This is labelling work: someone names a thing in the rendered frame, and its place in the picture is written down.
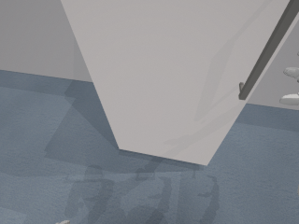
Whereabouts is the handle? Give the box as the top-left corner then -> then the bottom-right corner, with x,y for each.
238,0 -> 299,101

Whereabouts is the fridge door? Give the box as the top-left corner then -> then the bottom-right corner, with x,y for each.
61,0 -> 299,166

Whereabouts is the robot right hand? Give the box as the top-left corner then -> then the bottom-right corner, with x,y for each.
279,51 -> 299,105

